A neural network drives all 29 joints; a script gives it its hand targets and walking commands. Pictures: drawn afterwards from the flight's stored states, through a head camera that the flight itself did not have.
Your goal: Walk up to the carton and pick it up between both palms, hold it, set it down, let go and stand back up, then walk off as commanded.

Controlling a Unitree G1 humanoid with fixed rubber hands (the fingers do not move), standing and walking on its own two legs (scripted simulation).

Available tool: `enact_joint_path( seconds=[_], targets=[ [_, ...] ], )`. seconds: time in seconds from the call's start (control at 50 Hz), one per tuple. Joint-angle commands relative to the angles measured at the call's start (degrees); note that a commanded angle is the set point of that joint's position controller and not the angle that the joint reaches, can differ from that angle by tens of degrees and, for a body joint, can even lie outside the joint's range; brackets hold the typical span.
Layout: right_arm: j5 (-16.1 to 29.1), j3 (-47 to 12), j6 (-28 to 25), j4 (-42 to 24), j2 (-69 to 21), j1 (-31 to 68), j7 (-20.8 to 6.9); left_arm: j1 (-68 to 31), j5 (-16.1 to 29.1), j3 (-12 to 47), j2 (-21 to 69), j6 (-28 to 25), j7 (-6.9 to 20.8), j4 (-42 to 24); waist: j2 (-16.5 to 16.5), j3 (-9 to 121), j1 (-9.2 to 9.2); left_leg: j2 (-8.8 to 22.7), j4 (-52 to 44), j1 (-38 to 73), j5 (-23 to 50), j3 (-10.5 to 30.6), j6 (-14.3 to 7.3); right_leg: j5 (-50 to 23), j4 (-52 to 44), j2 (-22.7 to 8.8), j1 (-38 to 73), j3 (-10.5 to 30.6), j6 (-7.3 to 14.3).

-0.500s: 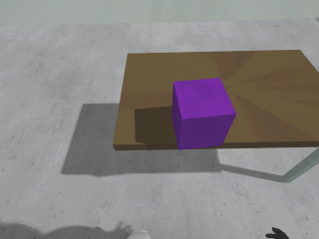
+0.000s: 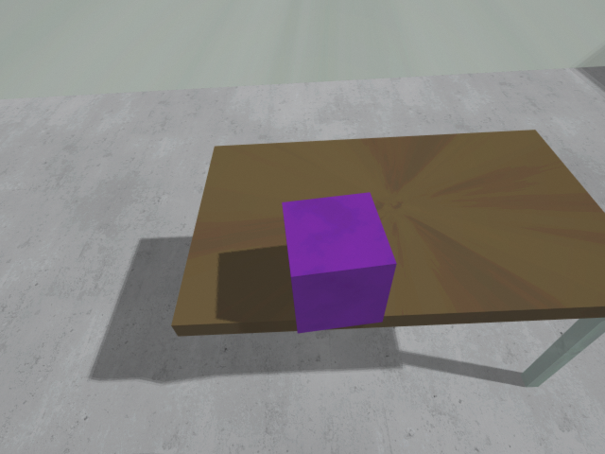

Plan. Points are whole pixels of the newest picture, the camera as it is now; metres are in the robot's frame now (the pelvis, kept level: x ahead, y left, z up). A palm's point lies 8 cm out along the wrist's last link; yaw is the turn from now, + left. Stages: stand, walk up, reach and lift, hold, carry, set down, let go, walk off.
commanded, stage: walk up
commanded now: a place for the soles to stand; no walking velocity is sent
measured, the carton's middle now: (333, 263) +0.49 -0.01 -0.10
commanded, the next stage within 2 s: reach and lift in 1.80 s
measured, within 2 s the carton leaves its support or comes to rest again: neither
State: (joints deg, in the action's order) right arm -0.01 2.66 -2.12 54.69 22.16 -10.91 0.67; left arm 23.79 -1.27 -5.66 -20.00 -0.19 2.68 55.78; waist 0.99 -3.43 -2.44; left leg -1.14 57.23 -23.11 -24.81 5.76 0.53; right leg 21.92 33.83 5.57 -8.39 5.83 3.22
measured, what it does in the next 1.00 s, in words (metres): walks ahead: left foot, then right foot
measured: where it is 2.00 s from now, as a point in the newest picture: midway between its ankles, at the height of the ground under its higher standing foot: outside the picture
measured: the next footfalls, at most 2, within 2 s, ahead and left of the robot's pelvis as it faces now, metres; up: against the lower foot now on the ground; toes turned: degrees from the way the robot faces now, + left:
left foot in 0.18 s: +0.14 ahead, +0.12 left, +0.00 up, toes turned -5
right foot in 0.50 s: +0.17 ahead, -0.14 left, +0.00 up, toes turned +4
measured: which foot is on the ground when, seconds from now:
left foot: up 0.00-0.16, down 0.18-0.52, up 0.54-0.74, down 0.76-1.00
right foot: down 0.00-0.20, up 0.22-0.48, down 0.50-1.00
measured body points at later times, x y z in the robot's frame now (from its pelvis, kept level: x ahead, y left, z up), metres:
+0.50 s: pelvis +0.10 -0.02 -0.01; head +0.11 +0.00 +0.44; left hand +0.20 +0.28 -0.14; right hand +0.16 -0.35 -0.11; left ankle +0.10 +0.12 -0.73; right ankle +0.13 -0.14 -0.73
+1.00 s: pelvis +0.10 -0.03 -0.01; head +0.12 -0.04 +0.44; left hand +0.20 +0.28 -0.12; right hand +0.17 -0.33 -0.14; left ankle +0.12 +0.10 -0.73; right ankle +0.13 -0.14 -0.73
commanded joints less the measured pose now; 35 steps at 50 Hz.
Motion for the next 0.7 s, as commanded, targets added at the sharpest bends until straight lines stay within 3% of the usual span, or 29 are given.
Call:
enact_joint_path(
  seconds=[0.0,0.08,0.12,0.14,0.16,0.18,0.2,0.22,0.24,0.26,0.28,0.3,0.32,0.34,0.36,0.38,0.4,0.42,0.44,0.46,0.48,0.5,0.52,0.54,0.56,0.58,0.6,0.64,0.68],
  targets=[
    [0.3,2.84,-1.31,-7.72,12.55,5.61,1.28,1.17,-0.27,-3.86,-14.91,-2.19,-1.86,-7.54,-8.59,-1.53,-1.7,0.1,-6.5,-15.02,1.05,-6.83,-2.15,-46.42,-13.19,-10.3,15.64,14.14,-1.9],
    [0.77,2.45,-1.59,-8.06,11.13,5.96,1.54,2.94,-0.24,-3.06,-13.49,-1.56,-1.95,-7.95,-12.24,-1.11,-2.57,-1.15,-19.42,-10.1,2.71,-9.46,-2.28,-50.71,-9.82,-10.7,15.84,12.17,0.74],
    [0.48,2.24,-2.1,-7.35,10.35,0.88,1.98,2.25,0.21,-2.83,-13.06,-1.5,-2.51,-8.85,-10.35,3.5,-0.87,-2.08,-30.29,-4.08,7.69,-11.21,-3.94,-58.75,-2.94,-9.69,19.6,10.46,-1.06],
    [0.31,3.19,-2.76,-5.46,10.33,-4.28,2.42,-1.38,0.09,-3.14,-14.0,-1.24,-2.46,-10.75,-8.34,5.96,2.06,-2.55,-37.15,4.74,15.6,-12.01,-4.25,-58.32,4.71,-7.55,15.1,7.66,-1.88],
    [0.15,4.06,-3.29,-3.2,11.81,-13.66,2.85,-3.94,0.62,-2.37,-12.67,-1.38,-2.08,-12.31,-5.91,12.34,7.06,2.02,-42.62,20.36,27.55,-6.38,-6.45,-51.44,13.56,-7.48,8.19,5.01,-2.17],
    [-0.89,6.51,-3.53,-2.08,16.74,-19.62,3.53,-4.44,0.36,-1.45,-10.41,-1.75,-1.76,-14.38,2.06,16.98,10.46,11.04,-39.19,36.13,30.73,6.81,-10.91,-31.34,23.33,-4.58,-6.22,5.13,-3.78],
    [-1.11,7.48,-3.52,-1.67,19.6,-22.02,4.21,-2.53,0.4,-0.92,-8.58,-1.94,-1.66,-14.58,6.9,18.49,8.23,22.59,-34.15,47.07,29.35,26.93,-15.79,6.73,28.83,2.11,-23.74,2.91,-4.78],
    [0.58,7.22,-3.51,-2.56,20.09,-18.58,3.61,-3.98,-0.13,-1.54,-13.79,-1.09,-1.55,-12.06,3.14,14.79,8.77,26.78,-37.62,39.68,16.03,34.38,-22.33,11.99,36.93,-1.66,-28.72,3.2,-3.66],
    [0.82,7.05,-3.13,-3.34,19.59,-13.82,3.28,-7.1,-0.35,-2.35,-15.29,-1.01,-1.19,-12.32,-2.07,8.03,7.45,26.75,-40.52,28.5,4.09,34.52,-22.08,9.53,36.05,-4.06,-27.38,4.88,-2.56],
    [0.27,6.49,-2.87,-4.76,18.24,-9.81,2.84,-6.54,-0.23,-2.4,-15.13,-0.87,-0.61,-11.27,-2.38,1.87,5.51,24.75,-42.4,20.14,-3.33,31.09,-19.89,8.12,34.18,-6.03,-25.35,4.37,-1.44],
    [-0.12,5.36,-3.11,-5.35,16.56,-5.61,2.54,-6.81,-0.1,-1.85,-13.78,-1.04,-0.18,-10.96,-1.44,-6.37,3.72,22.15,-43.14,14.99,-1.5,26.55,-19.47,6.96,32.4,-6.89,-28.4,3.73,-1.65],
    [-0.38,4.31,-3.69,-5.71,15.02,-4.68,2.09,-4.51,-0.17,-1.94,-12.86,-1.2,0.19,-9.36,-0.17,-6.9,2.15,19.34,-42.26,11.14,4.68,20.18,-16.92,6.69,27.59,-8.2,-23.65,2.52,-2.01],
    [-0.73,4.24,-3.95,-6.01,14.78,-6.39,1.5,-3.49,-0.48,-1.96,-12.09,-1.2,0.63,-8.7,4.26,-7.91,2.43,17.34,-41.8,9.16,8.72,16.17,-15.67,6.82,23.47,-7.71,-20.62,1.19,-2.48],
    [-0.85,4.27,-3.93,-4.78,15.33,-8.04,1.01,-5.89,-0.7,-2.27,-12.0,-1.27,0.65,-9.13,3.05,-8.6,3.09,17.23,-40.5,10.13,15.06,17.76,-16.22,8.92,19.88,-7.51,-19.98,0.33,-2.9],
    [-1.06,4.42,-3.92,-5.71,16.22,-8.25,1.01,-6.72,-0.26,-1.81,-11.84,-1.16,0.25,-9.39,4.28,-5.17,4.03,16.58,-37.63,14.35,23.19,15.52,-16.32,8.27,15.91,-7.68,-18.59,-1.01,-3.14],
    [-1.28,4.12,-3.89,-5.97,15.08,-7.7,0.82,-6.9,0.39,-1.45,-10.8,-1.46,-0.31,-8.65,10.58,-4.96,3.48,15.81,-34.76,13.68,33.68,9.6,-16.09,8.01,13.59,-8.12,-17.93,-2.08,-3.59],
    [-1.62,3.78,-3.77,-6.88,14.27,-7.91,0.81,-7.05,0.49,-1.2,-9.88,-1.9,-0.82,-9.49,12.61,-2.85,3.26,15.73,-32.21,15.45,44.46,9.36,-15.96,8.55,9.91,-7.14,-16.92,-3.04,-3.2],
    [-1.86,3.82,-3.62,-6.56,13.93,-8.15,0.84,-6.47,0.04,-1.64,-11.05,-1.9,-1.28,-7.94,12.03,0.99,3.04,15.24,-29.2,15.87,49.92,9.87,-14.48,4.67,6.91,-7.55,-12.08,-3.2,-2.36],
    [-1.6,3.2,-2.99,-7.09,13.71,-4.39,0.91,-5.87,0.72,-1.04,-9.59,-2.21,-1.99,-6.52,15.44,1.92,0.75,12.82,-24.83,12.88,50.69,5.05,-11.99,0.2,-1.95,-6.83,-7.29,-4.7,-2.07],
    [-0.85,2.69,-2.32,-7.26,11.72,-1.07,0.85,-3.05,0.6,-0.95,-9.92,-2.63,-2.56,-4.46,12.94,1.84,-1.15,9.75,-19.4,8.14,44.22,1.89,-9.12,-11.69,-9.92,-6.19,-0.04,-6.09,-2.84],
    [-0.15,1.88,-1.99,-8.4,8.48,-0.68,1.0,0.86,-0.41,-2.01,-13.88,-3.21,-2.91,-2.74,5.21,4.68,-2.37,5.7,-10.65,3.71,31.55,1.16,-5.78,-22.06,-13.02,-9.98,5.74,2.38,-3.14],
    [0.47,0.75,-1.25,-8.88,5.0,-0.81,1.36,-3.46,-0.83,-2.17,-17.49,-3.52,-3.21,-2.62,-5.94,2.15,-0.3,-2.45,-5.01,-6.77,5.72,-0.03,-1.65,-30.15,-15.59,-19.32,7.49,20.62,0.09],
    [0.86,0.5,-0.34,-7.53,5.98,0.24,2.29,-9.53,-0.58,-1.69,-17.79,-2.92,-3.33,-5.27,-2.05,1.61,0.76,-2.67,-6.39,-4.21,-8.41,3.53,-1.71,-26.51,-16.63,-24.13,1.73,25.43,3.99],
    [0.81,1.74,-0.25,-6.33,8.93,-1.15,2.5,-12.3,-0.28,-1.72,-18.33,-2.7,-3.12,-6.23,-4.48,1.02,1.47,-1.0,-4.86,-0.45,-12.19,3.6,-1.54,-21.3,-14.65,-24.9,-2.98,25.64,8.93],
    [0.43,2.05,-0.69,-5.34,10.66,-1.85,2.15,-14.74,-0.16,-1.13,-16.1,-2.78,-3.16,-6.02,-2.24,-1.24,1.8,-0.26,-4.49,-1.02,-10.54,1.95,-1.31,-19.79,-13.8,-23.26,-5.57,21.94,10.23],
    [0.36,2.22,-0.83,-5.05,10.36,-3.23,1.82,-16.35,-0.3,-0.78,-13.62,-2.83,-3.08,-6.42,-6.82,-1.52,2.92,1.1,-6.1,-1.59,-9.75,0.17,-1.57,-21.72,-12.15,-20.67,-3.87,17.93,11.17],
    [0.72,1.82,-1.17,-4.66,9.78,-2.39,1.56,-16.75,-0.26,-0.01,-12.41,-2.49,-3.02,-7.33,-9.72,-1.42,2.64,1.24,-10.1,2.56,-6.59,-1.0,-1.76,-24.45,-11.21,-19.09,-6.69,14.35,10.08],
    [0.42,1.58,-1.54,-4.79,9.49,-2.03,1.44,-15.2,-0.1,-0.13,-12.11,-2.35,-3.26,-7.11,-7.02,2.43,2.56,1.86,-17.71,1.98,0.16,-3.79,-1.56,-36.82,-7.64,-17.53,0.64,13.08,7.97],
    [0.37,1.81,-1.75,-3.62,8.98,-4.52,1.84,-17.28,0.36,-0.59,-13.51,-1.85,-3.2,-6.94,-9.76,4.1,3.74,1.52,-23.88,7.46,5.58,-5.57,-1.78,-43.99,-3.15,-16.09,0.2,8.66,6.17]
  ],
)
